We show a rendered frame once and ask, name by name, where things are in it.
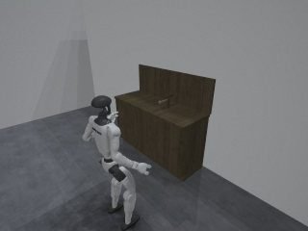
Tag robot right foot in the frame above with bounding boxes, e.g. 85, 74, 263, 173
121, 215, 140, 231

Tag right robot forearm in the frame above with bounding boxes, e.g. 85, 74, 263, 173
115, 153, 140, 170

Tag counter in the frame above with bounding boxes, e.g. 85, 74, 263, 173
114, 64, 216, 182

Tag right robot upper arm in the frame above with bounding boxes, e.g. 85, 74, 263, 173
107, 124, 121, 162

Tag robot foot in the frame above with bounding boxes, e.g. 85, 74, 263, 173
108, 200, 124, 215
121, 215, 140, 231

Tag left robot hand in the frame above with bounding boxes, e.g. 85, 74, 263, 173
107, 112, 118, 123

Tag robot left foot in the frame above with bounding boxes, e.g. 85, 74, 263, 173
108, 200, 124, 215

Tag left robot upper arm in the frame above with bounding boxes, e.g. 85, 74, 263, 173
82, 115, 98, 142

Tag right robot hand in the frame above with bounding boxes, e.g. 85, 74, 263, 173
138, 163, 152, 175

